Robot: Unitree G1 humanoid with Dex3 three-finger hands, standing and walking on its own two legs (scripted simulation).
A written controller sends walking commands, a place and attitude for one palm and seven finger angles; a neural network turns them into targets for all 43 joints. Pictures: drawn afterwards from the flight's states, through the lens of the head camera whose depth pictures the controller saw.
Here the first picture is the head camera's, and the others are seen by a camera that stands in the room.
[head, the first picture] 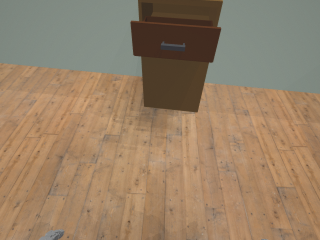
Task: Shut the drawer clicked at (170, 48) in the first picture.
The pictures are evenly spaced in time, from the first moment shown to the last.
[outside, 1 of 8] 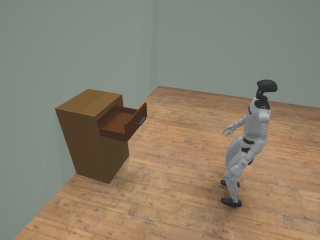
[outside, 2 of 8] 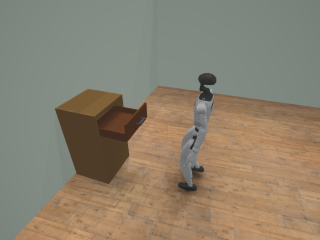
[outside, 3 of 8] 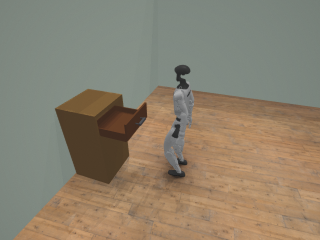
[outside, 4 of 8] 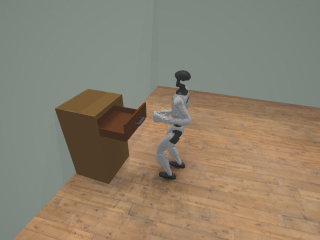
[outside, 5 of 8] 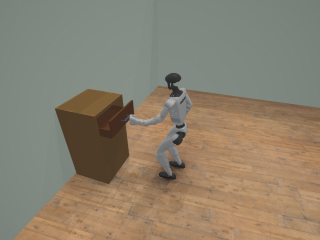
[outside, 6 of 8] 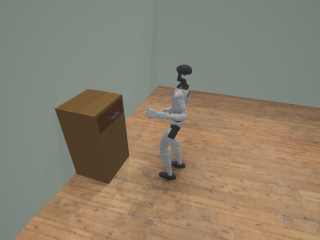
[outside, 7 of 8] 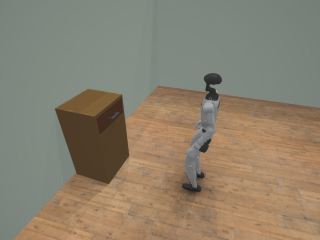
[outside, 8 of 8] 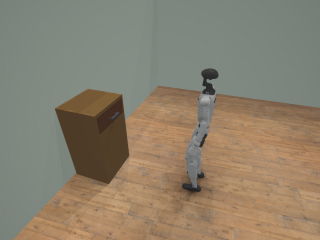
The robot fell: no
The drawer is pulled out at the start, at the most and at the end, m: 0.30 0.30 0.00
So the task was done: yes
